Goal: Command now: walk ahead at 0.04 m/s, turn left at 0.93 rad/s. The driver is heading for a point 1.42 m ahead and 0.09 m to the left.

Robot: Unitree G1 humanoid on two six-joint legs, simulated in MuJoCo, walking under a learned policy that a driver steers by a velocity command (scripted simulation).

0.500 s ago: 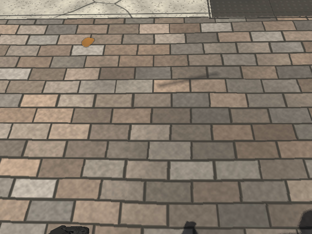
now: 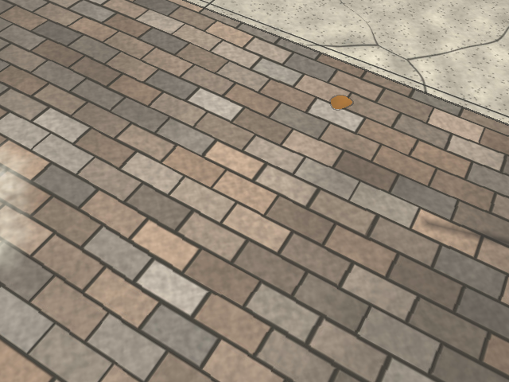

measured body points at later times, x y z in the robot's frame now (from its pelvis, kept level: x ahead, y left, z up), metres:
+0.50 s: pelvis +0.02 -0.05 +0.02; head +0.06 -0.07 +0.46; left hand +0.04 +0.26 -0.07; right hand +0.26 -0.26 -0.10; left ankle -0.04 +0.06 -0.65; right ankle +0.08 -0.14 -0.73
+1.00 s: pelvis +0.03 -0.04 +0.02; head +0.03 -0.04 +0.47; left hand +0.00 +0.25 -0.11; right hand +0.21 -0.25 -0.11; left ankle -0.06 +0.04 -0.73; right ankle +0.08 -0.13 -0.70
